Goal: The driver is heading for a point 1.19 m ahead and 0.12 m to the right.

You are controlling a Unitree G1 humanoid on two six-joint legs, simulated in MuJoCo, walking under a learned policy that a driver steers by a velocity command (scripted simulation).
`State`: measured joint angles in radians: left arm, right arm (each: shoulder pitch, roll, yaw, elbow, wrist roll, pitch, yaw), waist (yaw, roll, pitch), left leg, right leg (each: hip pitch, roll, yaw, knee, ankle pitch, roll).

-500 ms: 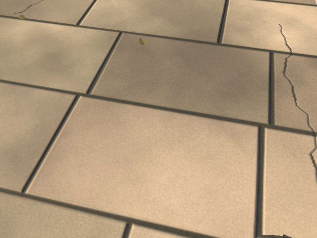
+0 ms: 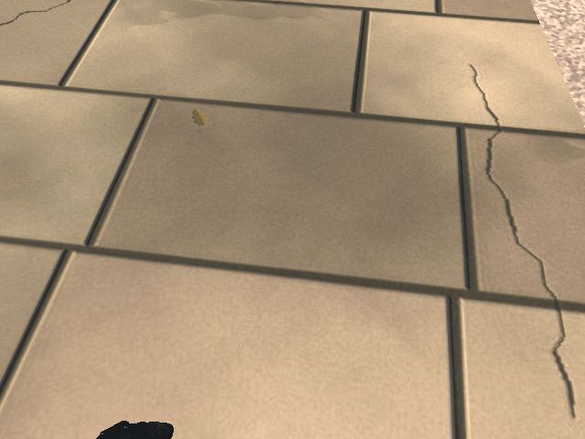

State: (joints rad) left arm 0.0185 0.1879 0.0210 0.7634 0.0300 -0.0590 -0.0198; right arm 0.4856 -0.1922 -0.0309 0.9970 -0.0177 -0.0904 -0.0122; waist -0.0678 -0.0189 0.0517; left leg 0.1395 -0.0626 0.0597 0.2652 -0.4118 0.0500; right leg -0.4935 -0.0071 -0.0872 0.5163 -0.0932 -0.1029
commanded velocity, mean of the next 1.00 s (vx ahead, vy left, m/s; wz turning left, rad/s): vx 0.35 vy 0.00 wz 0.00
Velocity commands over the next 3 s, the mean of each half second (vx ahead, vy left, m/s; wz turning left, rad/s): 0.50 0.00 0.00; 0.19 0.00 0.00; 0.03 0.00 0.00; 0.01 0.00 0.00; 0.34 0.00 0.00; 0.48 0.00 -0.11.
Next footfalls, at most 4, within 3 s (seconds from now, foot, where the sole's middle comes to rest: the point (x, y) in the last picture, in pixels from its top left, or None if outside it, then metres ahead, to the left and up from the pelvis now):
0.60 left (247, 436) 0.46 0.10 -0.76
1.00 right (340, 437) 0.45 -0.10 -0.76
2.70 left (258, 287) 0.84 0.06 -0.76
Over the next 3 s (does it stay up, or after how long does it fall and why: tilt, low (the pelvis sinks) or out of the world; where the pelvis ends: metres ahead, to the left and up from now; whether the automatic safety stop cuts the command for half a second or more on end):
stays up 0.84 0.01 0.02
